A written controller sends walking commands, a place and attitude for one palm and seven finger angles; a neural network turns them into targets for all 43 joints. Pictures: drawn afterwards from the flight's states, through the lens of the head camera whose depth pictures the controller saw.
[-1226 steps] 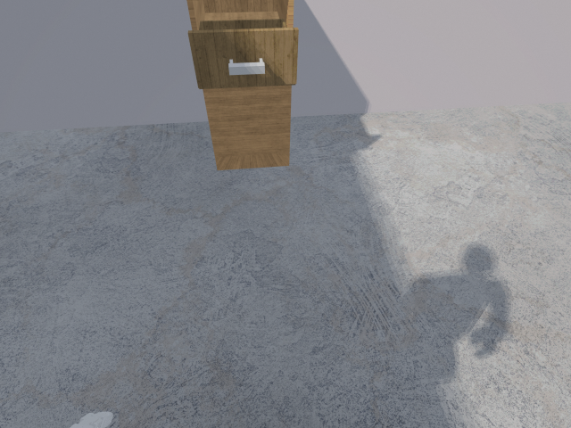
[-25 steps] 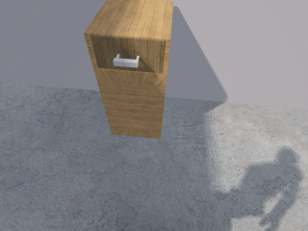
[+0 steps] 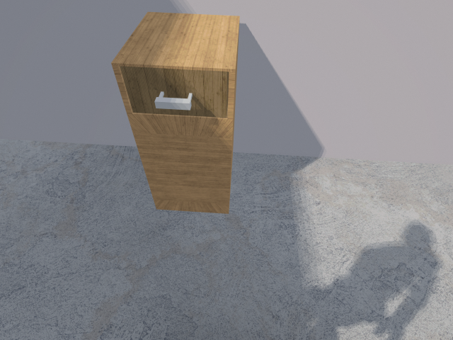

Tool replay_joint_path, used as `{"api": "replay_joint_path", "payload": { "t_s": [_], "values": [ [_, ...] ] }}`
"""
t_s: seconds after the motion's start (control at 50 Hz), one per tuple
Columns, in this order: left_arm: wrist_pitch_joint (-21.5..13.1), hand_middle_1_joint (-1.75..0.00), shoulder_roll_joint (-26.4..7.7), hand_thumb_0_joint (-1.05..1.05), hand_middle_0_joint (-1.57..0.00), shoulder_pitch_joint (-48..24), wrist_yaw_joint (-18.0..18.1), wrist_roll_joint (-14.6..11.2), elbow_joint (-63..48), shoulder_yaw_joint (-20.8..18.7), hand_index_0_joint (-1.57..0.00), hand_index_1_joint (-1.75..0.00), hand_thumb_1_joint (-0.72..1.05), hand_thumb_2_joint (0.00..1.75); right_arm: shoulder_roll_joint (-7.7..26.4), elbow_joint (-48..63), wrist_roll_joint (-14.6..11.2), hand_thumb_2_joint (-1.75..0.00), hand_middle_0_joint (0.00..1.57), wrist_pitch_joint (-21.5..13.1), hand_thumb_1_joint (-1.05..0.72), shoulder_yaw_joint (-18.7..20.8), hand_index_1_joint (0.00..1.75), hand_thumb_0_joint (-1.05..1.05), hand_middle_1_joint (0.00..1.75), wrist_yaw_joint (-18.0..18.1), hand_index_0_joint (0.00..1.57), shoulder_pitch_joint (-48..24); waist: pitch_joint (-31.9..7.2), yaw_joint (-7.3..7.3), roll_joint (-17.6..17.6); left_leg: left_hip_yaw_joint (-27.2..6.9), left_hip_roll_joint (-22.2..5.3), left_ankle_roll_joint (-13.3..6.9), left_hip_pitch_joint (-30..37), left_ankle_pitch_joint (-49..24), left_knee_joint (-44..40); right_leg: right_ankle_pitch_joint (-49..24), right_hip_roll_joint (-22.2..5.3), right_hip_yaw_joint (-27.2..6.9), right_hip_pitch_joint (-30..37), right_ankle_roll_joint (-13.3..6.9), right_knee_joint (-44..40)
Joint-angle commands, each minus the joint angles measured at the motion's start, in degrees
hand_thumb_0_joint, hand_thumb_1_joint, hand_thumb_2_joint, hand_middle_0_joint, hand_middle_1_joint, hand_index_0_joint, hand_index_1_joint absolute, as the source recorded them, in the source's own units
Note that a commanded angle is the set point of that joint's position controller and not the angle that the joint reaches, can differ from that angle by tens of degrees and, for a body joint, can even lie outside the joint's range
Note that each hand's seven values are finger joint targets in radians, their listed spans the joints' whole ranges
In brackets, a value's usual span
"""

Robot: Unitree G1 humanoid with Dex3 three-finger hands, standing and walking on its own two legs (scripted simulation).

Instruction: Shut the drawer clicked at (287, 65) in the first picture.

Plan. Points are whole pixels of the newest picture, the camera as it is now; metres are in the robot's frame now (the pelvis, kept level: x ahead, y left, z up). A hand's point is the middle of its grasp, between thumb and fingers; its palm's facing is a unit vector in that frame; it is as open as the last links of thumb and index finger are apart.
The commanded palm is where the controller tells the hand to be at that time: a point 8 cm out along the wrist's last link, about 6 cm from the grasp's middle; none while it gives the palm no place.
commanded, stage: let the arm hang, fingers relaxed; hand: left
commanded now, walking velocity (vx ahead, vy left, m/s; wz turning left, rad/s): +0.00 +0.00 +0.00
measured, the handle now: (174, 99) +0.82 +0.21 -0.05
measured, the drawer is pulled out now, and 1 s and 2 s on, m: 0.00 0.00 0.00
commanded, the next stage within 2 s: look to check the result in 0.02 s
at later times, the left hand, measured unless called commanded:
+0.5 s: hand out of the picture -0.01 +0.16 -0.18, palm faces +0.05 -0.98 -0.18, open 7.4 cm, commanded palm none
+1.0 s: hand out of the picture +0.01 +0.17 -0.17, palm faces +0.04 -0.98 -0.19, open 7.4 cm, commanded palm none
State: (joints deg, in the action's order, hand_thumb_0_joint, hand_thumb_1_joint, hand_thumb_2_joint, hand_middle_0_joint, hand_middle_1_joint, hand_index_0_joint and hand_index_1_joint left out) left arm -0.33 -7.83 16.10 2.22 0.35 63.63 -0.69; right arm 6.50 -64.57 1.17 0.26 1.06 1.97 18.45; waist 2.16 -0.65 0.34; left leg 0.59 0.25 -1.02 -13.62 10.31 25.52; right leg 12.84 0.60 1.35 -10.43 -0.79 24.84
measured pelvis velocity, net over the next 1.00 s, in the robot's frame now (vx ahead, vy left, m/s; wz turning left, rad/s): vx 0.01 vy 0.00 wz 0.00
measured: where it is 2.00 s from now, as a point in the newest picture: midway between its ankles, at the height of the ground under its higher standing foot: outside the picture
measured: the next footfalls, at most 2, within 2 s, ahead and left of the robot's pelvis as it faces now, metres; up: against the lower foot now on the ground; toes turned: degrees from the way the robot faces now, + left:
none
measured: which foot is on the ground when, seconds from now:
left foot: down 0.00-1.00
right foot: down 0.00-1.00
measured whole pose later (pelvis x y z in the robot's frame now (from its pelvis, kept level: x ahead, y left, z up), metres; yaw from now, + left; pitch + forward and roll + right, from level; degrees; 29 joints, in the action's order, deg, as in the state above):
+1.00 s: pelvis +0.01 +0.00 +0.00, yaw +0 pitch -2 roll +0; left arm -0.6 -8.2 15.6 2.1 0.2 64.8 -0.6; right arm 7.6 -65.6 0.9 -0.2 0.9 2.1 16.1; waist 3.2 -0.2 0.6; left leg 0.6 0.0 -0.6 -11.5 10.4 23.6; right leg 12.9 0.9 1.3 -8.3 -1.1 22.8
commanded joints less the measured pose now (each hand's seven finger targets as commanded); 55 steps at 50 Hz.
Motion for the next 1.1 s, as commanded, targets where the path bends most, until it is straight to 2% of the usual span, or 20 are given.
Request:
{"api": "replay_joint_path", "payload": {
  "t_s": [0.0, 0.1, 0.16, 0.26, 0.34, 0.46, 0.56, 0.64, 0.82, 0.9, 0.94, 1.08],
  "values": [
    [-0.4, -0.3, -5.4, 0.0, -0.2, 5.0, 0.0, 0.2, -0.9, -1.0, -0.2, -0.3, 0.9, 0.9, 4.4, 1.0, -0.2, -0.9, 0.2, -0.6, -0.9, 0.9, 0.3, 0.0, 0.3, 0.2, 0.2, 4.0, 2.5, 0.45, 0.5, -5.5, -4.9, -1.5, 1.2, -0.6, -5.6, 2.1, -5.2, -5.1, -3.8, -2.4, -6.5],
    [-0.3, -0.3, -5.4, 0.0, -0.2, 4.7, 0.0, 0.2, -0.6, -0.9, -0.2, -0.3, 0.9, 0.9, 4.8, 0.9, -0.3, -0.9, 0.2, -0.3, -0.9, 0.9, 0.3, 0.0, 0.3, 0.2, 0.2, 4.0, 3.5, 0.16, 0.0, -5.5, -4.9, -1.4, 1.4, 1.0, -5.9, 3.9, -5.1, -5.3, -4.9, -2.4, -7.2],
    [-0.5, -0.3, -5.6, 0.0, -0.2, 5.1, 0.1, 0.2, -0.5, -0.9, -0.2, -0.3, 0.9, 0.9, 5.2, 0.9, -0.4, -0.9, 0.2, -0.5, -0.9, 1.1, 0.3, 0.0, 0.3, 0.3, 0.2, 3.8, 2.1, 0.28, -0.1, -5.2, -5.1, -1.4, 2.6, -1.6, -5.2, 1.7, -5.2, -5.3, -3.9, -2.5, -6.9],
    [-0.4, -0.3, -5.3, 0.0, -0.2, 5.2, 0.1, 0.2, -0.1, -0.9, -0.2, -0.3, 0.9, 0.9, 5.4, 0.7, -0.5, -0.9, 0.2, -0.7, -0.9, 1.0, 0.3, 0.0, 0.3, 0.4, 0.2, 3.3, 2.4, 0.34, 1.1, -5.7, -5.5, -1.5, 2.7, -1.7, -5.9, 1.3, -5.0, -5.1, -3.8, -2.3, -6.5],
    [-0.4, -0.3, -5.2, 0.0, -0.2, 5.2, 0.1, 0.2, 0.2, -0.8, -0.2, -0.3, 0.9, 0.9, 5.3, 0.6, -0.4, -0.9, 0.2, -0.6, -0.9, 0.9, 0.3, 0.0, 0.3, 0.4, 0.2, 3.0, 3.2, 0.25, 0.4, -5.5, -5.5, -1.4, 2.6, 0.0, -6.5, 2.2, -5.2, -5.1, -4.2, -2.2, -7.0],
    [-0.7, -0.3, -5.6, 0.0, -0.2, 5.3, 0.2, 0.3, 0.1, -0.8, -0.2, -0.3, 0.9, 0.9, 5.4, 0.6, -0.5, -0.9, 0.2, -0.6, -0.9, 1.1, 0.3, 0.0, 0.3, 0.3, 0.2, 2.4, 2.7, 0.28, -0.9, -5.0, -5.2, -1.3, 3.6, -2.6, -5.4, 0.9, -5.4, -5.4, -3.9, -2.2, -7.4],
    [-0.6, -0.3, -5.7, 0.0, -0.2, 4.8, 0.1, 0.2, 0.1, -0.9, -0.2, -0.3, 0.9, 0.9, 5.8, 0.5, -0.4, -0.9, 0.2, -0.6, -0.9, 1.0, 0.3, 0.0, 0.3, 0.3, 0.2, 1.8, 3.6, 0.23, 1.2, -5.4, -5.3, -1.3, 3.3, -1.1, -6.1, 2.0, -5.2, -5.6, -4.5, -2.3, -7.5],
    [-0.7, -0.3, -6.0, 0.0, -0.2, 4.5, 0.0, 0.2, 0.2, -0.9, -0.2, -0.3, 0.9, 0.9, 6.0, 0.4, -0.4, -0.9, 0.2, -0.8, -0.9, 0.9, 0.3, 0.0, 0.3, 0.3, 0.2, 1.8, 2.1, 0.29, -0.4, -5.2, -5.4, -1.3, 4.0, -2.5, -6.1, 0.6, -5.4, -5.5, -3.3, -2.2, -7.4],
    [-0.6, -0.3, -6.4, 0.0, -0.2, 3.8, 0.0, 0.1, 0.0, -1.0, -0.2, -0.3, 0.9, 0.9, 6.1, 0.1, -0.4, -0.9, 0.2, -0.7, -0.9, 0.9, 0.3, 0.0, 0.3, 0.3, 0.2, 1.6, 3.1, 0.32, 0.2, -5.1, -5.3, -1.1, 3.6, -2.7, -6.2, 1.1, -5.6, -5.5, -3.1, -2.2, -7.9],
    [-0.7, -0.3, -6.5, 0.0, -0.2, 3.7, 0.0, 0.1, 0.0, -0.9, -0.2, -0.3, 0.9, 0.9, 6.2, 0.0, -0.4, -0.9, 0.2, -0.7, -0.9, 0.8, 0.3, 0.0, 0.3, 0.3, 0.2, 1.6, 2.7, 0.32, -0.5, -5.2, -5.3, -1.1, 3.7, -3.1, -6.0, 0.9, -5.5, -5.5, -2.8, -2.2, -8.0],
    [-0.7, -0.3, -6.5, 0.0, -0.2, 3.8, 0.0, 0.1, 0.0, -1.0, -0.2, -0.3, 0.9, 0.9, 6.4, -0.1, -0.4, -0.9, 0.2, -0.9, -0.9, 0.8, 0.3, 0.0, 0.3, 0.4, 0.2, 1.7, 1.4, 0.32, 0.2, -5.1, -5.5, -1.1, 4.4, -4.3, -5.9, -0.5, -5.5, -5.4, -2.0, -2.2, -7.6],
    [-0.7, -0.3, -6.6, 0.0, -0.2, 3.7, 0.1, 0.1, 0.1, -0.9, -0.2, -0.3, 0.9, 0.9, 6.4, -0.2, -0.5, -0.9, 0.2, -0.8, -0.9, 0.8, 0.3, 0.0, 0.3, 0.4, 0.2, 1.2, 2.9, 0.38, 0.0, -4.9, -5.5, -1.0, 4.2, -4.5, -6.1, -0.6, -5.7, -5.3, -2.6, -2.2, -7.8]
  ]
}}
